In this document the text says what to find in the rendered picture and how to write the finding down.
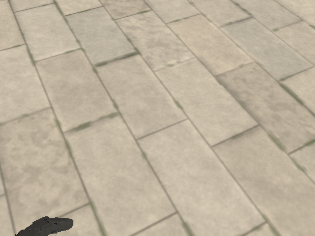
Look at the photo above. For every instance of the robot left hand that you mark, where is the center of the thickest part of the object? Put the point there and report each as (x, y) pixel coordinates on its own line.
(46, 226)

